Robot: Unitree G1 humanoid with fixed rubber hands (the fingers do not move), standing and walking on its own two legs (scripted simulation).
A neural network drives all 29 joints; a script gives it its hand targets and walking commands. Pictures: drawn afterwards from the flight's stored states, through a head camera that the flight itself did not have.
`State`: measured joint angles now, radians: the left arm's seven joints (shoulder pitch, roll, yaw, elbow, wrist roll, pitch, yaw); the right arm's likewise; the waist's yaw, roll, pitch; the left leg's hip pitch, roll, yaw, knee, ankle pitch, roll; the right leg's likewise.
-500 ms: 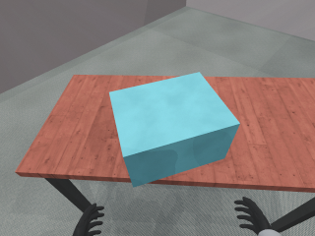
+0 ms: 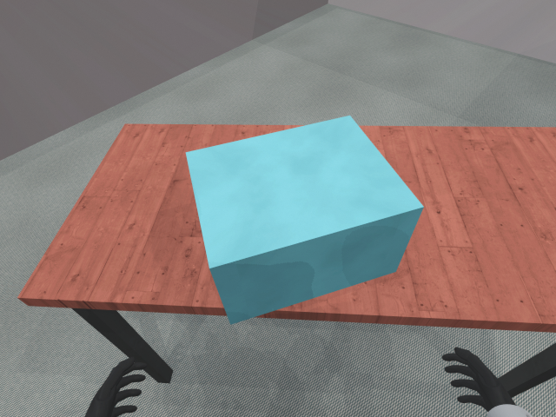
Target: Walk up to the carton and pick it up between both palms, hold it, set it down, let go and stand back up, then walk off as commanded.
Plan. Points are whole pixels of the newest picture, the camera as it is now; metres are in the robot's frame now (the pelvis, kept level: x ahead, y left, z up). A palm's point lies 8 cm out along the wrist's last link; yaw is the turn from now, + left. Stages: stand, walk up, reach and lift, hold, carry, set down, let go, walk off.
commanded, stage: stand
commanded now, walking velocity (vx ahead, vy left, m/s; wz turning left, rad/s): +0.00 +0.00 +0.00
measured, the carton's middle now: (293, 213) +0.43 +0.00 +0.02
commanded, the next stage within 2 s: none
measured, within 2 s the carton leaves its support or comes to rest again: neither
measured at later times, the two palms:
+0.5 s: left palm out of the picture +0.15 +0.28 -0.06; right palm (500, 408) +0.15 -0.27 -0.08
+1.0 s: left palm out of the picture +0.15 +0.28 -0.06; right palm (503, 413) +0.14 -0.28 -0.08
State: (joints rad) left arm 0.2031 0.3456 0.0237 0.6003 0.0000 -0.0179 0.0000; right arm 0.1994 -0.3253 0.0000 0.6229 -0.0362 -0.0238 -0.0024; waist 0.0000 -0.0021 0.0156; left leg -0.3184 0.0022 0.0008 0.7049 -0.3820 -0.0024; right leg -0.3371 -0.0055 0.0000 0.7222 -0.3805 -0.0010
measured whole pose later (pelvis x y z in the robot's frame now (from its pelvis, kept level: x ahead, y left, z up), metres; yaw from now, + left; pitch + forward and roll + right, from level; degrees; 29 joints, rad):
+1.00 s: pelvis +0.00 +0.00 +0.00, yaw +0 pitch -1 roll +0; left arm 0.20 0.36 0.02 0.60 0.00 -0.02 0.00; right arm 0.20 -0.34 0.00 0.68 -0.03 -0.03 0.00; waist 0.00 0.00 0.02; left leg -0.31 0.00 0.00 0.70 -0.38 0.00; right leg -0.33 -0.01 0.00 0.72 -0.38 0.00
